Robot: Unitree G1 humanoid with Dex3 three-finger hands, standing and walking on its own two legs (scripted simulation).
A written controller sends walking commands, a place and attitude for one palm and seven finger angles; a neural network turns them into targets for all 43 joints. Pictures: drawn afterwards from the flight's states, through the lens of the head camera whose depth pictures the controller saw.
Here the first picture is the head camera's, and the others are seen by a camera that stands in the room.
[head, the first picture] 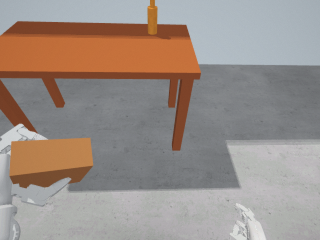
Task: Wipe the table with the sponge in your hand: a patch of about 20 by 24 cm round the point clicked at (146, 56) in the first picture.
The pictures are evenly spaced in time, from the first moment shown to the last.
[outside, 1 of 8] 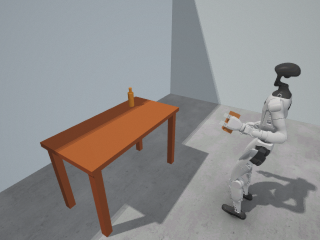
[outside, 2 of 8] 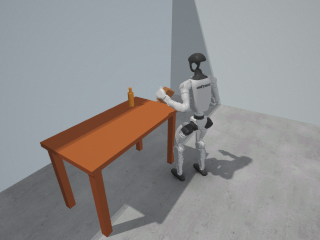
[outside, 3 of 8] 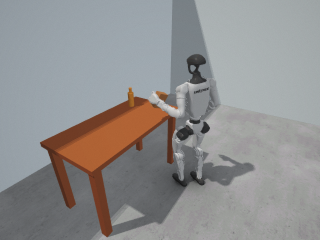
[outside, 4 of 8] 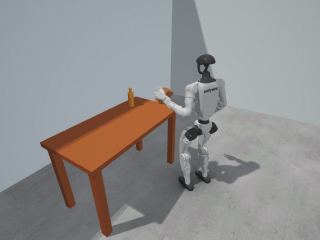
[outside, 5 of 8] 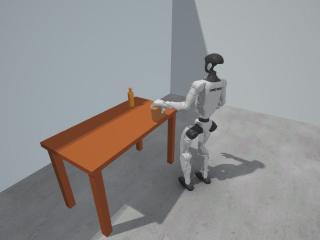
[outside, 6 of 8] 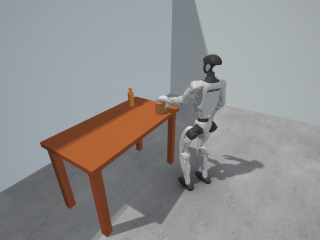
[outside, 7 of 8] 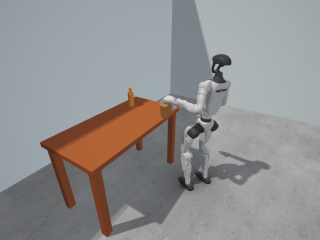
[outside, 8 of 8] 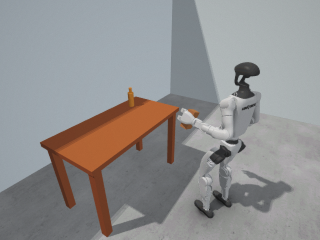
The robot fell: no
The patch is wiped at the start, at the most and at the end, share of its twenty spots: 0.00 0.95 0.95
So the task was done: yes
